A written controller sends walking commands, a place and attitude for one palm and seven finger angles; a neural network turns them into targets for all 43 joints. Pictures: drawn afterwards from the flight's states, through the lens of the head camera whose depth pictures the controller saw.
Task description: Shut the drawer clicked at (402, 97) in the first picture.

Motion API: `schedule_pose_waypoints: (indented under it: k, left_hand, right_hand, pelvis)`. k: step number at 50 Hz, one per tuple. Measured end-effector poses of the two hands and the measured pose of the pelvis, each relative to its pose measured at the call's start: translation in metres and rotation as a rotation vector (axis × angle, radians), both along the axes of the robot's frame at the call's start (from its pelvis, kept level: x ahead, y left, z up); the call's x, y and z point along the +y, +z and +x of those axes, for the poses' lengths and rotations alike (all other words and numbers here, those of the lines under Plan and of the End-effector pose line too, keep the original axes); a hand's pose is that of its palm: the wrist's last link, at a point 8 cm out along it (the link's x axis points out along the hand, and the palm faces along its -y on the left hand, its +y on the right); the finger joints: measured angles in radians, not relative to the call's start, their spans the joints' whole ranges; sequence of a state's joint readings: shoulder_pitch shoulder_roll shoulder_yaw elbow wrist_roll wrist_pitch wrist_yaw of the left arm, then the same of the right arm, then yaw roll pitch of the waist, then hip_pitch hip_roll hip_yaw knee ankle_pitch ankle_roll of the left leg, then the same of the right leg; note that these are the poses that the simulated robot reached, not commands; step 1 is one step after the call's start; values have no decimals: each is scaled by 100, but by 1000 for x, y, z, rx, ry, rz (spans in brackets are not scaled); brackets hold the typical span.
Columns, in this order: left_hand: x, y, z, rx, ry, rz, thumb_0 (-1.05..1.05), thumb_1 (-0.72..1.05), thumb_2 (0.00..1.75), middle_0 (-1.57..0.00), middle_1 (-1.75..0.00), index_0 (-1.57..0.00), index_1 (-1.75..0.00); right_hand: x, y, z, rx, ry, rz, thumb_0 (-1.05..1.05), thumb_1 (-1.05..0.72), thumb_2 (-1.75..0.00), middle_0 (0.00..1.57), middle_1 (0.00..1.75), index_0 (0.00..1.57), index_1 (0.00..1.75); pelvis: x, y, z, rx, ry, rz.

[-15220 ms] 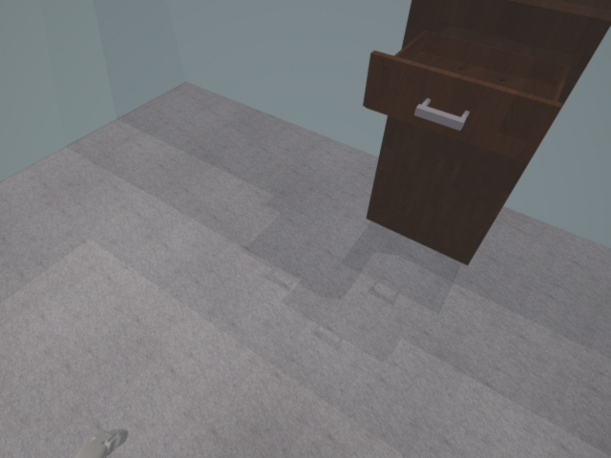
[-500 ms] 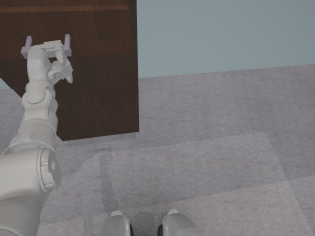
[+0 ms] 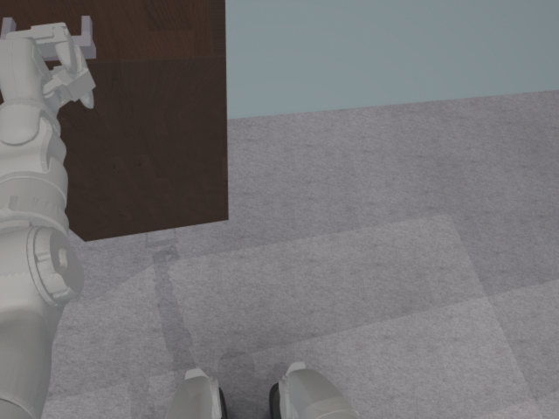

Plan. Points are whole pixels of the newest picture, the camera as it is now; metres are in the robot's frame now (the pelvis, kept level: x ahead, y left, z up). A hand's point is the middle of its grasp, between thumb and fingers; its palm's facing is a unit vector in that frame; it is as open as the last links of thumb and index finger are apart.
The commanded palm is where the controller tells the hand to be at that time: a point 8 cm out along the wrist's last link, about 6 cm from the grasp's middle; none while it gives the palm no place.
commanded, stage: push the drawer shut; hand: left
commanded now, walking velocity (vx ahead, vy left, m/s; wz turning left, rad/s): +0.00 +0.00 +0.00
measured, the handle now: (48, 37) +0.63 +0.23 +0.09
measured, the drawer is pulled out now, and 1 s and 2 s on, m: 0.00 0.00 0.00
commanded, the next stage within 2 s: pull the fist back off the drawer in 0.50 s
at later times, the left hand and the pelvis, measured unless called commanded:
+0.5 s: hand (71, 69) +0.57 +0.20 +0.10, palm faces +0.08 -1.00 -0.03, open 3.2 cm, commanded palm +0.60 +0.21 +0.09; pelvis -0.03 +0.01 -0.02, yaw +0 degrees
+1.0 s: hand (72, 69) +0.56 +0.19 +0.10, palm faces +0.09 -1.00 -0.03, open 3.2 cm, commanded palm +0.55 +0.21 +0.09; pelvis -0.04 +0.02 -0.02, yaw +0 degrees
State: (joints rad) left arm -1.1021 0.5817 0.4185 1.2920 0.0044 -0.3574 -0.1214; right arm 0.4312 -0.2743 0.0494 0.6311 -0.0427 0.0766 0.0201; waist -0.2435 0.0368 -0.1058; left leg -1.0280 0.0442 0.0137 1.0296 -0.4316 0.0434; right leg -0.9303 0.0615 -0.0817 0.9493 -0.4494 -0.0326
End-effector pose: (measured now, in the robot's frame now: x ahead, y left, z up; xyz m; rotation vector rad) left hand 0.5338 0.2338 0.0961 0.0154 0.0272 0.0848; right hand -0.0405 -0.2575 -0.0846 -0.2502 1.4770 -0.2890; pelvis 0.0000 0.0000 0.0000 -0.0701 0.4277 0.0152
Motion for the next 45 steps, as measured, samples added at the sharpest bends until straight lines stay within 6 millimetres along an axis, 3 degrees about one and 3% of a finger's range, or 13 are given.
schedule_pose_waypoints:
  k: [16,31,45]
  left_hand:
    - [13,1,5,10,4,7,0,61,90,-140,-160,-140,-160]
    - [15,3,6,5,-6,17,3,58,90,-140,-160,-140,-160]
    - [15,3,6,7,2,15,3,57,90,-140,-160,-140,-160]
  right_hand:
    - [16,0,-33,57,5,-7,0,-91,-90,21,30,20,30]
    - [25,0,-67,56,9,-44,0,-91,-90,21,30,20,30]
    - [34,-2,-73,60,26,-22,0,-91,-90,21,30,20,30]
  pelvis:
    - [8,-10,-15,25,23,-28]
    - [15,-20,-37,50,22,-45]
    - [20,-23,-41,55,28,-47]
